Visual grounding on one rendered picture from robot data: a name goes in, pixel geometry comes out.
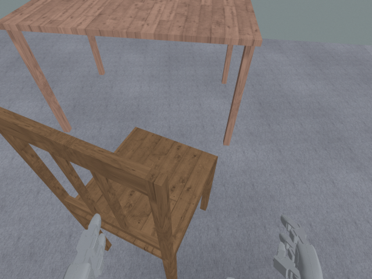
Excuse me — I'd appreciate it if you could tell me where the robot left hand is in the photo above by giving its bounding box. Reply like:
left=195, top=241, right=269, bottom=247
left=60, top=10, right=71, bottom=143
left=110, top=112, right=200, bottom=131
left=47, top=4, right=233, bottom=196
left=63, top=213, right=106, bottom=279

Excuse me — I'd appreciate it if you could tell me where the table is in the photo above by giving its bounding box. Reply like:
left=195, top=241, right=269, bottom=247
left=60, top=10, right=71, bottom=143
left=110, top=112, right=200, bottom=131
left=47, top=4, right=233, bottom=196
left=0, top=0, right=263, bottom=146

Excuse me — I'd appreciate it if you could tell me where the chair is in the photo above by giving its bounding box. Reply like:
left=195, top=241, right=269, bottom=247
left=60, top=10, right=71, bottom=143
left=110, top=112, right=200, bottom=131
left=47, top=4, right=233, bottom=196
left=0, top=107, right=218, bottom=279

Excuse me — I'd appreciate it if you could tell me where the robot right hand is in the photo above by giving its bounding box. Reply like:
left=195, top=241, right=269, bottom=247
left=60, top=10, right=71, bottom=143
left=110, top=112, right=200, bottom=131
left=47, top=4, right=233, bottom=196
left=274, top=214, right=323, bottom=279

